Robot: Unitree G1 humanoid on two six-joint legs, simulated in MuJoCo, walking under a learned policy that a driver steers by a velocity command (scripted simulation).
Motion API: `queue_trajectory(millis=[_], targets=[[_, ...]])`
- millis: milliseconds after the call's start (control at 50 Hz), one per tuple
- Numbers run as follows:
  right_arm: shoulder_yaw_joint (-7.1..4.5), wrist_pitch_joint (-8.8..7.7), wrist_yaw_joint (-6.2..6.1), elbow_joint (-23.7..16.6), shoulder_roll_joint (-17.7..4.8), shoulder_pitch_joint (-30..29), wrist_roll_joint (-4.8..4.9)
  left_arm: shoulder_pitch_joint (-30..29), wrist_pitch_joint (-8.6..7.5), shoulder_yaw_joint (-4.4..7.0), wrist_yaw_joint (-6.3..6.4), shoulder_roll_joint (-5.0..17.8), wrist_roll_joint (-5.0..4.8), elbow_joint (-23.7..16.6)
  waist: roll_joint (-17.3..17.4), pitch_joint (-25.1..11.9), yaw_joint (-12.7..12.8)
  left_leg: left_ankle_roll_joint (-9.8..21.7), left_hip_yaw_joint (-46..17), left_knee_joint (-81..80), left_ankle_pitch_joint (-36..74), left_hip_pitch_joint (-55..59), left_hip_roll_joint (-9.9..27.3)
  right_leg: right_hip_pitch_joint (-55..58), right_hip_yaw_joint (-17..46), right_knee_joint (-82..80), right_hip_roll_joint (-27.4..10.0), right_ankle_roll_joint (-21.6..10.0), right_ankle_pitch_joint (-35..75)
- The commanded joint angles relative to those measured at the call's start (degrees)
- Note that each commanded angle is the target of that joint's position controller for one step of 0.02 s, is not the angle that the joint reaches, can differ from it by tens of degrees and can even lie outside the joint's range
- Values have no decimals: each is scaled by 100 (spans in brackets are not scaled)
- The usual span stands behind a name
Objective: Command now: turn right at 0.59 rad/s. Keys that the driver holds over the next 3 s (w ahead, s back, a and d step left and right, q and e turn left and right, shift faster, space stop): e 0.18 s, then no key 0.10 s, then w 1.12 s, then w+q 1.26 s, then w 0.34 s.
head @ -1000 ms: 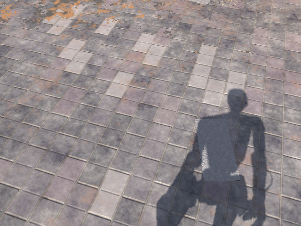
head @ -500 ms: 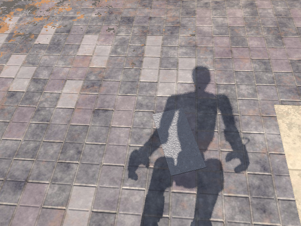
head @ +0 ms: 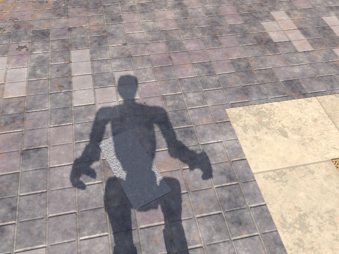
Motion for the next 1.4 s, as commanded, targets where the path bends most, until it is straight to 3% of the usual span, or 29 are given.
queue_trajectory(millis=[20,100,200,280,340,360,380,400,420,440,480,520,680,760,820,860,880,900,920,940,960,980,1000,1020,1100,1160,1260,1340,1400], targets=[[-90,-4,-55,-529,-634,-348,22,525,74,203,-17,538,-11,-199,863,-329,127,996,-967,-782,1712,593,1443,-663,-301,1281,-462,307,497],[-119,97,-147,-453,-762,173,-27,-87,28,86,-61,296,-56,-622,1091,-322,-251,1244,-626,-903,1857,1211,1556,-1038,-650,460,-782,443,754],[-225,152,-87,-499,-1059,129,27,-244,0,-17,-189,156,24,-879,1070,-459,-302,1324,-265,-880,1968,1119,1803,-394,-951,-680,-1099,335,667],[-246,140,40,-454,-1176,141,160,-177,23,-27,-257,185,23,-947,1173,-518,-249,1285,-232,-635,2121,970,1887,371,-1195,-1792,-935,40,632],[-181,125,109,-362,-1036,176,326,367,-5,9,-324,174,-15,-712,992,-629,52,872,-117,-292,-13,248,1672,1831,-1488,-3500,-630,-421,1411],[-43,86,161,-309,-664,281,225,738,-25,52,-299,264,-39,-578,651,-777,176,519,152,198,-1006,-438,1373,2784,-1171,-3705,-780,-551,1376],[183,33,274,-478,-55,141,-51,1226,-58,118,-222,666,3,-562,-818,-967,262,-52,813,2171,-2359,-1675,781,3632,778,-4090,-2274,-957,1346],[19,-54,264,-721,-489,-99,75,1286,-207,241,-272,1310,81,-626,-1252,-432,351,-149,481,3203,-2611,-2971,303,2959,2474,-4798,-3216,-2026,243],[-139,-106,237,-747,-972,-408,244,1167,-372,182,-315,999,97,-578,-779,9,459,-68,30,3740,-2104,-3175,584,2575,2404,-5135,-3003,-2098,-819],[-200,-125,255,-691,-1077,-303,314,857,-487,79,-323,723,75,-547,-847,361,244,33,-67,3720,-1427,-3291,700,2420,1946,-5250,-2705,-1833,-1046],[-231,-160,253,-412,-997,28,167,455,-589,-19,-319,479,46,-589,-703,406,18,-5,-98,3577,-435,-3095,816,2360,1113,-5320,-2234,-1479,-27],[-208,-229,301,-287,-810,142,137,545,-667,-44,-300,392,100,-557,-442,210,-37,-56,-14,3582,314,-2919,798,2441,576,-5355,-2031,-1394,1131],[-55,-298,366,-535,-440,-701,155,1138,-689,19,-261,549,58,-87,-341,390,322,-306,132,1640,1468,-2888,648,2702,-209,-5416,-1950,-1375,2391],[23,-378,497,-768,-377,-1200,199,1416,-652,41,-243,619,-4,175,-274,623,465,-159,251,963,1359,-2755,527,2881,-292,-5287,-2126,-1412,2667],[27,-432,574,-875,-453,-1204,201,1382,-603,65,-214,687,-57,300,-349,586,314,95,277,615,977,-2404,429,3111,-301,-5012,-2287,-1297,3274],[-54,-430,538,-822,-653,-777,188,1255,-561,95,-197,817,-24,321,-516,168,27,303,494,546,656,-1516,142,3206,-407,-4412,-2235,-1164,5030],[-158,-416,479,-659,-834,-93,176,1165,-521,88,-185,832,-8,326,-526,-333,-367,469,678,441,698,-518,-79,3105,-620,-3546,-2032,-1042,6177],[-270,-393,398,-430,-1097,876,169,1180,-515,29,-167,727,31,299,-433,-1035,-798,689,484,567,907,1102,110,2370,-789,-2326,-1774,-851,6178],[-403,-371,321,-326,-1689,1786,15,1707,-574,-149,-203,170,120,122,791,-2157,-788,1464,-1785,614,498,3578,1754,281,-974,62,-1112,-482,3774],[-332,-385,373,-183,-1452,2042,59,1966,-698,-253,-229,-103,25,252,1901,-2967,-688,1949,-4218,-528,-531,4314,2534,-824,-309,1450,-303,-330,-284],[-218,-375,353,-225,-1084,1619,127,1333,-785,-92,-272,501,-165,160,1369,-1965,-742,1615,-3731,-823,-1079,3599,2329,-1495,-64,1932,-696,-391,-140],[-164,-341,323,-290,-909,1209,135,798,-831,-92,-298,586,-227,-4,939,-1154,-612,1406,-2817,-893,-886,2672,2128,-1608,-353,1781,-1022,-467,319],[-121,-333,326,-316,-797,844,105,519,-843,-107,-286,515,-132,-49,454,-604,-392,1291,-2196,-1065,-279,1722,1884,-1429,-545,1359,-1293,-471,777],[-80,-363,341,-365,-646,619,44,513,-796,-64,-268,493,-33,-21,495,-403,-185,1218,-1757,-1226,168,1150,1632,-1126,-551,1011,-1492,-474,1089],[-103,-500,360,-232,-676,537,70,779,-579,-102,-237,163,17,118,640,-144,131,1363,-929,-1766,1026,317,1375,-794,-685,513,-1639,-289,1564],[-121,-480,298,-96,-770,763,94,147,-612,-113,-215,130,100,-95,548,77,-12,1312,-543,-1853,1592,489,1263,-1307,-767,-341,-1683,-141,2383],[-128,-362,229,76,-957,1251,170,-934,-761,-213,-364,-112,35,-357,494,230,-473,1042,-153,-1798,1449,864,1123,-1025,-1083,-2277,-1387,-196,3592],[-149,-222,198,265,-1044,1573,203,-1469,-825,-192,-523,-13,-16,-620,549,335,-591,1001,-349,-1444,1621,1735,1507,-1260,-1049,-2892,-1246,-375,3182],[-191,-130,148,299,-1170,1459,207,-1148,-845,-108,-578,201,2,-614,716,55,-275,827,-364,-823,2866,2160,1619,-649,-1166,-3127,-1014,-628,2483]])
